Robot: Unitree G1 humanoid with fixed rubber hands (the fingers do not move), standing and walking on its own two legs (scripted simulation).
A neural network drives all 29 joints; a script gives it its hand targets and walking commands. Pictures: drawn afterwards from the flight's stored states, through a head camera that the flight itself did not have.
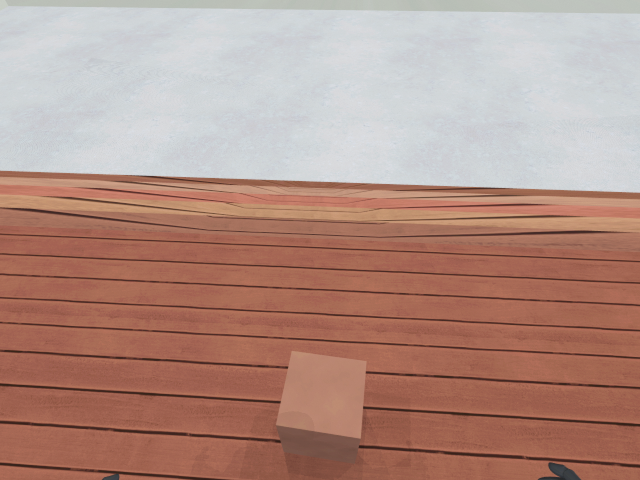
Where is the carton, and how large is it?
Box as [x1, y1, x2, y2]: [276, 351, 366, 463]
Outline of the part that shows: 292,351 276,422 276,427 283,450 286,452 354,463 360,439 366,361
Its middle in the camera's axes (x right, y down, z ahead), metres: +0.01 +0.47 +1.10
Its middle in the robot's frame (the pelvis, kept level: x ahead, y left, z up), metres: +0.44 +0.01 -0.66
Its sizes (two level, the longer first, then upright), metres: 0.210 0.200 0.250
